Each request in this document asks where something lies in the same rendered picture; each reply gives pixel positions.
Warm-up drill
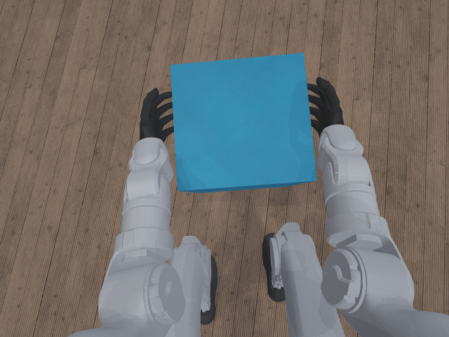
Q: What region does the robot right upper arm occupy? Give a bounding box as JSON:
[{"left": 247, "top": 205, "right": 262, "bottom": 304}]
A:
[{"left": 321, "top": 246, "right": 449, "bottom": 337}]

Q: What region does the carton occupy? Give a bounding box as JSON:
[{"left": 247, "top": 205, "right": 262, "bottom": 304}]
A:
[{"left": 170, "top": 53, "right": 317, "bottom": 193}]

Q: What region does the left robot thigh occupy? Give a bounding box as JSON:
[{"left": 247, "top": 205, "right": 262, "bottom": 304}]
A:
[{"left": 165, "top": 243, "right": 211, "bottom": 337}]

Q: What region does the robot left forearm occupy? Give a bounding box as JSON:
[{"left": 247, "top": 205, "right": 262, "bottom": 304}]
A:
[{"left": 98, "top": 138, "right": 174, "bottom": 316}]

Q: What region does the robot left upper arm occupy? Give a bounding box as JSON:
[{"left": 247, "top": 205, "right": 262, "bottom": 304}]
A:
[{"left": 67, "top": 261, "right": 186, "bottom": 337}]

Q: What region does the robot right forearm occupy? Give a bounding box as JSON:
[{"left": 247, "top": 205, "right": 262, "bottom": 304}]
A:
[{"left": 316, "top": 124, "right": 415, "bottom": 294}]

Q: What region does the left robot hand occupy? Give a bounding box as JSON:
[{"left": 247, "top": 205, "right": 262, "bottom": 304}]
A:
[{"left": 140, "top": 88, "right": 174, "bottom": 142}]

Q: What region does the robot right foot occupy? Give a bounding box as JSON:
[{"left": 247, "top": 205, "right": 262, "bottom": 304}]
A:
[{"left": 262, "top": 233, "right": 286, "bottom": 302}]

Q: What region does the right robot hand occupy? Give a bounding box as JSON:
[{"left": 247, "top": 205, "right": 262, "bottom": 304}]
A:
[{"left": 307, "top": 77, "right": 344, "bottom": 137}]

